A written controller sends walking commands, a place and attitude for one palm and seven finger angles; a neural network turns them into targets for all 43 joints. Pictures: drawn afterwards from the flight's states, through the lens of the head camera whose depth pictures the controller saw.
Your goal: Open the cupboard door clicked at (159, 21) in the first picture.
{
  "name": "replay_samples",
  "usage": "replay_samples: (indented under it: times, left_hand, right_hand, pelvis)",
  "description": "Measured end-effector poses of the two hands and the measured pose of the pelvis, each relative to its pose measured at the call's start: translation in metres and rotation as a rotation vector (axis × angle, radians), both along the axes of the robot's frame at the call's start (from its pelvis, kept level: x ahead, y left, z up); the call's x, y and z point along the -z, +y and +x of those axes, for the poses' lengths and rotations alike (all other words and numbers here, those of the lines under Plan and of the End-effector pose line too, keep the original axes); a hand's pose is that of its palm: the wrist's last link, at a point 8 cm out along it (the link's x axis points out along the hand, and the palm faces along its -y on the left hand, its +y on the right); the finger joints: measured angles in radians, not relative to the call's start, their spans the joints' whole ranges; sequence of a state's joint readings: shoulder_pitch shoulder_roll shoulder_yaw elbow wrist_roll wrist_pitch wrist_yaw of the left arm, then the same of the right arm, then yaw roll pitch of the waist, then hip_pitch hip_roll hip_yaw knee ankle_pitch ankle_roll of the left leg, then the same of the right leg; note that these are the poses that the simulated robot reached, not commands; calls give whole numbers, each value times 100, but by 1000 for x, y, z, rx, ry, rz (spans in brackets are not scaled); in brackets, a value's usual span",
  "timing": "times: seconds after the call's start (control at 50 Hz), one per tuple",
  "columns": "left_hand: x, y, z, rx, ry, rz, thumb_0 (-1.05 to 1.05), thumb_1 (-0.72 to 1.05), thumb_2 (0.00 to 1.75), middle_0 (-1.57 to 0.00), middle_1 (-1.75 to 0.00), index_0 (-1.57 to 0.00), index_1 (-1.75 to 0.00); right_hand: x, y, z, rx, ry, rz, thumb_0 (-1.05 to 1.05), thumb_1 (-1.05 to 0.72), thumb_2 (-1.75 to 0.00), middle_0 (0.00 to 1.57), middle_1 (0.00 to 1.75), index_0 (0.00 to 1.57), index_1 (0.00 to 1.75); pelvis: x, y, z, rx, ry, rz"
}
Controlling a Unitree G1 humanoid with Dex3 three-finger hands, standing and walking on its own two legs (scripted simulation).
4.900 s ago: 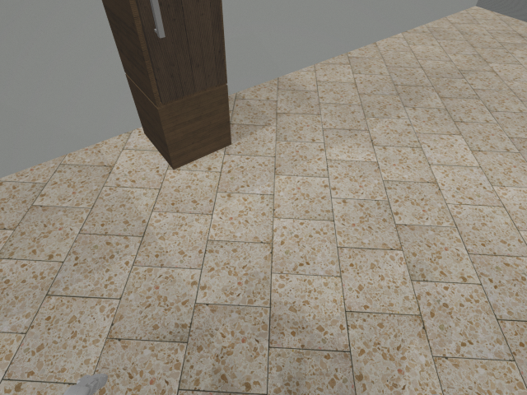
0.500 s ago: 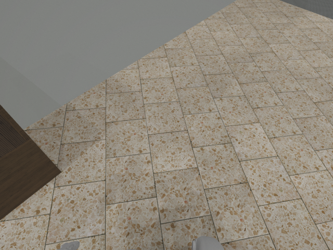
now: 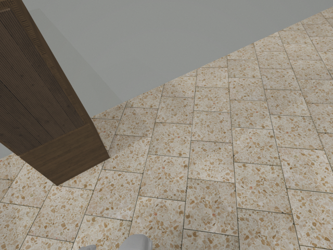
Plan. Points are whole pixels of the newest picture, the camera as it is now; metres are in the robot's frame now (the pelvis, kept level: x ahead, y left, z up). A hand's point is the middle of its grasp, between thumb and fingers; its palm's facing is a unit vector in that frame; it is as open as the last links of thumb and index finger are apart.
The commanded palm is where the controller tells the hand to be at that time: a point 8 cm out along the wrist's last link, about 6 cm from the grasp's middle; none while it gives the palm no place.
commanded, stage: turn to face it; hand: left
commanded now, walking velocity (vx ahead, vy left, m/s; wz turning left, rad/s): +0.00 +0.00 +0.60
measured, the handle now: out of the picture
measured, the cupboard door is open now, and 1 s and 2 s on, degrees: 0 0 0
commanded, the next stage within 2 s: take the last steps up to it in 0.86 s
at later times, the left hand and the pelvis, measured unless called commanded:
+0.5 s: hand out of the picture -0.04 +0.28 -0.17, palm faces +0.34 -0.91 -0.26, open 7.4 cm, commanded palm none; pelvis -0.03 +0.04 +0.00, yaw +17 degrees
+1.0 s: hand out of the picture -0.05 +0.19 -0.15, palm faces +0.46 -0.84 -0.28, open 7.4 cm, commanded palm none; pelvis -0.03 -0.01 +0.00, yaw +28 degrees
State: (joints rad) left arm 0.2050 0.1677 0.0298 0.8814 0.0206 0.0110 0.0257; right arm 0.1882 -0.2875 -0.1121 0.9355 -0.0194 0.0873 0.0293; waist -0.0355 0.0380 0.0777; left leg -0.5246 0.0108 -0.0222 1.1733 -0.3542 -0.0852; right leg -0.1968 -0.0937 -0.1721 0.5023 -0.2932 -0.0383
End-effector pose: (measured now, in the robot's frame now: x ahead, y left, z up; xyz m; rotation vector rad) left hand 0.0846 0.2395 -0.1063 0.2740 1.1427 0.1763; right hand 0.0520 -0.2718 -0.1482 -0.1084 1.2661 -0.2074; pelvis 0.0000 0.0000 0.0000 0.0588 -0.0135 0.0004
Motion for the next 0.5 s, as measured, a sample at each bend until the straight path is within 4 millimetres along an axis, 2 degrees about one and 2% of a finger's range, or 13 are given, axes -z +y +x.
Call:
replay_samples:
  times: [0.08,0.14,0.24,0.32,0.4,0.5]
  left_hand:
    - [6,1,-34,-75,30,-15,1,90,89,-21,-30,-20,-30]
    - [13,8,-63,-134,72,-24,1,90,89,-21,-30,-20,-30]
    - [28,29,-113,-242,142,-40,1,90,89,-21,-30,-20,-30]
    - [50,54,-148,-329,178,-59,1,90,89,-21,-30,-20,-30]
    - [49,69,-159,-377,191,-63,1,90,89,-20,-30,-20,-30]
    - [35,78,-145,-389,104,-64,1,90,89,-20,-30,-20,-30]
  right_hand:
    - [-2,2,19,-77,13,-9,0,-91,-90,20,30,20,30]
    - [-4,12,40,-141,-1,-16,0,-91,-90,19,30,20,30]
    - [-11,44,81,-262,-66,-33,0,-91,-90,19,30,20,30]
    - [-16,77,108,-355,-145,-59,0,-91,-90,20,30,20,30]
    - [-28,97,110,-402,-173,-71,0,-91,-90,20,30,20,30]
    - [-33,106,97,-421,-139,-69,0,-91,-90,20,30,20,30]
  pelvis:
    - [0,-2,-4,-54,-2,-2]
    - [2,2,-8,-92,1,-8]
    - [8,14,-15,-156,8,-29]
    - [20,31,-19,-209,9,-44]
    - [14,39,-24,-242,-3,-59]
    - [4,45,-28,-288,-8,-77]
